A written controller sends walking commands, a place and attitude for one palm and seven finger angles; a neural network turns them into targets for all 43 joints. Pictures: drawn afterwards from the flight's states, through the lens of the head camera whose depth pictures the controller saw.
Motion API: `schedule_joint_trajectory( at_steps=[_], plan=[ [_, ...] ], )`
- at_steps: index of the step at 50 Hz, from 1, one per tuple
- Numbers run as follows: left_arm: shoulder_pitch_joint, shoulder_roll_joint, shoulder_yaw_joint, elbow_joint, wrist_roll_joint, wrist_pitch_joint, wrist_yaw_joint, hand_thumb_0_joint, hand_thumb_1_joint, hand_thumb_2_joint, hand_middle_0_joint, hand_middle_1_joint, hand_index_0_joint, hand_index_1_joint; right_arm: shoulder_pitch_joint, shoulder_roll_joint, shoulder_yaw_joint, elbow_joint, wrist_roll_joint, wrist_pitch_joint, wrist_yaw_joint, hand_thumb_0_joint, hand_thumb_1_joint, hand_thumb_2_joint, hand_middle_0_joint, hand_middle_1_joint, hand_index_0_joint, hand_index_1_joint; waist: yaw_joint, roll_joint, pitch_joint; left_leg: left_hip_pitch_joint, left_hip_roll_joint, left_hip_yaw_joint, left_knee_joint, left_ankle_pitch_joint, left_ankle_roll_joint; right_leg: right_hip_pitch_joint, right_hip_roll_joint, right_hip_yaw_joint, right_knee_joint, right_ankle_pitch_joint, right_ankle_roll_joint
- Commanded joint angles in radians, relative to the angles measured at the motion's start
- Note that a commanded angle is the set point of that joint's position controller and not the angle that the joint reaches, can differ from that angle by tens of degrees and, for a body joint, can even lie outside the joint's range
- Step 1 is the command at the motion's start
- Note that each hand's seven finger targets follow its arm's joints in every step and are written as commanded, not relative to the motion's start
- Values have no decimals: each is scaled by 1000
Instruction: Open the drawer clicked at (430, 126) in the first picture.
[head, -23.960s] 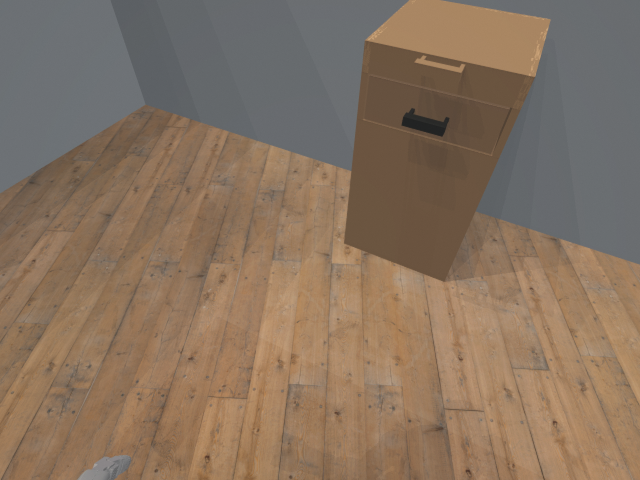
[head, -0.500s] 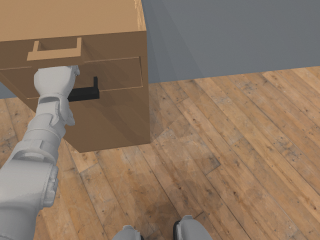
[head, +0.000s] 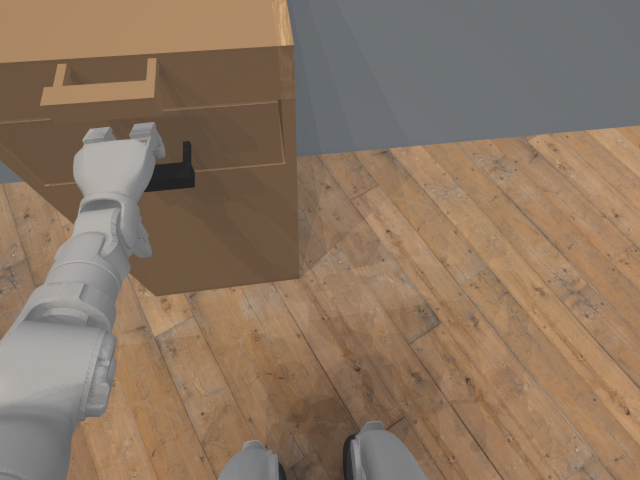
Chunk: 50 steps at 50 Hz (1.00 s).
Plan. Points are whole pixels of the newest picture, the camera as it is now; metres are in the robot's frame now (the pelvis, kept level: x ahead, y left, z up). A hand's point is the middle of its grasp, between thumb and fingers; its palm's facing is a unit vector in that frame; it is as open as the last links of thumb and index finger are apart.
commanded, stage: lower the fingers behind the handle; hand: left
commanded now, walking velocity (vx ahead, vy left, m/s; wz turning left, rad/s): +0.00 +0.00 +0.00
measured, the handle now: (152, 164) +0.56 +0.22 -0.04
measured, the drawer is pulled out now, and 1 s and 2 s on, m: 0.00 0.00 0.00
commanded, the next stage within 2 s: close the thumb around the handle in 1.20 s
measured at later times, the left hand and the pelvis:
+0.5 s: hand (141, 196) +0.50 +0.22 -0.03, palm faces -0.07 -0.05 -1.00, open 13.8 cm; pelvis +0.00 +0.00 -0.02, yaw -1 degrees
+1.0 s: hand (153, 205) +0.50 +0.21 -0.06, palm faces -0.09 -0.04 -0.99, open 13.9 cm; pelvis -0.03 +0.00 -0.04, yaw -1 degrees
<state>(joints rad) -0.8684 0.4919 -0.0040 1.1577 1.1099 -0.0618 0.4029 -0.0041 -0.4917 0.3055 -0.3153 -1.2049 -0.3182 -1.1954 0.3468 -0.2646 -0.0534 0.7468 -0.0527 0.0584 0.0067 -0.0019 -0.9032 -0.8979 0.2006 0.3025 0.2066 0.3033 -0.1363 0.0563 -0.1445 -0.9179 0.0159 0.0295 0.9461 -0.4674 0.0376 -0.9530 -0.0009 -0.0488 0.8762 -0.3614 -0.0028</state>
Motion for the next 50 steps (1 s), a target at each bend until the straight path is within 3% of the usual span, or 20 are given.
schedule_joint_trajectory(
  at_steps=[1, 3, 6, 8, 15, 18, 20, 24, 26, 28, 30, 32, 33, 34, 37, 40, 43, 44, 48, 50],
  plan=[
    [-504, 250, 56, -251, -1, -17, 54, 0, -500, 300, -300, -1200, -300, -1200, 198, -170, -63, -20, -5, -13, -17, 0, -900, -900, 200, 300, 200, 300, -44, 77, -571, 349, -20, -59, -50, 539, -6, 262, 46, 15, -41, 366, -25],
    [-482, 232, 49, -228, 0, -16, 56, 0, -500, 300, -300, -1200, -300, -1200, 201, -168, -61, -14, -8, -15, -14, 0, -900, -900, 200, 300, 200, 300, -41, 96, -557, 341, -19, -63, -40, 558, -9, 240, 46, 10, -33, 364, -26],
    [-433, 253, 65, -153, 4, 13, 63, 0, -500, 300, -300, -1200, -300, -1200, 193, -174, -50, -9, -8, -9, -9, 0, -900, -900, 200, 300, 200, 300, -35, 67, -481, 272, -20, -54, -42, 509, -6, 232, 48, 6, -27, 342, -27],
    [-409, 282, 83, -138, 10, 31, 65, 0, -500, 300, -300, -1200, -300, -1200, 188, -177, -47, -16, -7, -4, -5, 0, -900, -900, 200, 300, 200, 300, -23, 72, -508, 257, -24, -48, -35, 513, -5, 246, 46, 9, -17, 356, -28],
    [-374, 219, 43, -180, -7, 24, 27, 0, -500, 300, -300, -1200, -300, -1200, 194, -169, -53, -38, -3, -6, -4, 0, -900, -900, 200, 300, 200, 300, -27, 54, -545, 268, -17, -46, -21, 536, -1, 272, 47, 12, -11, 395, -23],
    [-409, 255, 67, -213, -10, -18, 22, 0, -500, 300, -300, -1200, -300, -1200, 198, -171, -51, -29, -5, -11, -11, 0, -900, -900, 200, 300, 200, 300, -36, 37, -530, 231, -16, -52, -6, 492, 4, 251, 45, 18, 3, 372, -22],
    [-366, 251, 69, -152, -8, -17, 29, 0, -500, 300, -300, -1200, -300, -1200, 192, -173, -49, -19, -6, -12, -12, 0, -900, -900, 200, 300, 200, 300, -40, 9, -476, 185, -18, -47, 1, 453, 6, 225, 45, 16, 9, 344, -22],
    [-378, 229, 56, -165, 13, -25, 56, 0, -500, 300, -300, -1200, -300, -1200, 192, -169, -52, -20, -11, -16, -5, 0, -900, -900, 200, 300, 200, 300, -33, 74, -491, 205, -14, -57, 22, 475, -4, 151, 46, 6, 36, 312, -29],
    [-350, 238, 68, -129, 12, -9, 68, 0, -500, 300, -300, -1200, -300, -1200, 188, -173, -48, -21, -10, -14, 0, 0, -900, -900, 200, 300, 200, 300, -29, 49, -474, 176, -15, -57, 28, 457, -4, 146, 48, 1, 45, 295, -30],
    [-404, 237, 54, -124, 17, 5, 77, 0, -500, 300, -300, -1200, -300, -1200, 188, -175, -48, -23, -10, -16, 0, 0, -900, -900, 200, 300, 200, 300, -51, 53, -475, 159, -15, -60, 37, 430, -3, 123, 46, 3, 51, 275, -28],
    [-394, 228, 45, -78, 15, 29, 80, 0, -500, 300, -300, -1200, -300, -1200, 185, -177, -45, -22, -7, -17, 3, 0, -900, -900, 200, 300, 200, 300, -53, 43, -458, 135, -18, -56, 38, 396, -2, 114, 47, 0, 52, 251, -29],
    [-409, 264, 67, -64, 9, 47, 76, 0, -500, 300, -300, -1200, -300, -1200, 184, -184, -40, -24, -7, -16, 2, 0, -900, -900, 200, 300, 200, 300, -54, 28, -468, 116, -19, -56, 43, 384, 2, 122, 46, 1, 62, 250, -28],
    [-418, 269, 57, -67, 12, 54, 71, 0, -500, 300, -300, -1200, -300, -1200, 186, -185, -37, -32, -3, -14, 0, 0, -900, -900, 200, 300, 200, 300, -52, 53, -490, 121, -20, -58, 44, 381, 0, 120, 44, 2, 66, 245, -28],
    [-414, 242, 36, -42, 9, 67, 66, 0, -500, 300, -300, -1200, -300, -1200, 183, -183, -37, -34, -1, -14, 0, 0, -900, -900, 200, 300, 200, 300, -62, 37, -474, 110, -20, -58, 44, 359, 2, 109, 46, -1, 63, 227, -27],
    [-426, 284, 49, -11, 5, 84, 41, 0, -500, 300, -300, -1200, -300, -1200, 175, -191, -25, -41, 3, -14, -7, 0, -900, -900, 200, 300, 200, 300, -63, 10, -446, 45, -24, -53, 49, 294, 8, 117, 42, 5, 68, 194, -25],
    [-439, 235, -1, 14, 5, 91, 14, 0, -500, 300, -300, -1200, -300, -1200, 176, -187, -22, -53, 9, -22, -13, 0, -900, -900, 200, 300, 200, 300, -83, 35, -425, 36, -22, -58, 56, 258, 9, 61, 41, 0, 72, 149, -25],
    [-477, 277, 25, -34, 3, 71, -5, 0, -500, 300, -300, -1200, -300, -1200, 184, -193, -21, -65, 10, -26, -20, 0, -900, -900, 200, 300, 200, 300, -85, 32, -472, 56, -15, -71, 62, 258, 10, 55, 40, -1, 85, 137, -23],
    [-473, 254, 11, -52, -4, 59, -12, 0, -500, 300, -300, -1200, -300, -1200, 184, -186, -21, -72, 10, -31, -21, 0, -900, -900, 200, 300, 200, 300, -79, 47, -486, 54, -19, -67, 65, 257, 11, 67, 40, 1, 85, 141, -23],
    [-549, 364, 82, -181, 5, -17, -7, 0, -500, 300, -300, -1200, -300, -1200, 185, -185, -19, -77, 5, -46, -30, 0, -900, -900, 200, 300, 200, 300, -69, 77, -565, 40, -16, -75, 92, 240, 14, 72, 39, 15, 109, 133, -22],
    [-556, 353, 80, -201, 18, -39, 19, 0, -500, 300, -300, -1200, -300, -1200, 187, -182, -24, -63, 1, -56, -30, 0, -900, -900, 200, 300, 200, 300, -69, 114, -583, 68, -14, -86, 103, 264, 9, 35, 40, 8, 122, 131, -26]
  ],
)
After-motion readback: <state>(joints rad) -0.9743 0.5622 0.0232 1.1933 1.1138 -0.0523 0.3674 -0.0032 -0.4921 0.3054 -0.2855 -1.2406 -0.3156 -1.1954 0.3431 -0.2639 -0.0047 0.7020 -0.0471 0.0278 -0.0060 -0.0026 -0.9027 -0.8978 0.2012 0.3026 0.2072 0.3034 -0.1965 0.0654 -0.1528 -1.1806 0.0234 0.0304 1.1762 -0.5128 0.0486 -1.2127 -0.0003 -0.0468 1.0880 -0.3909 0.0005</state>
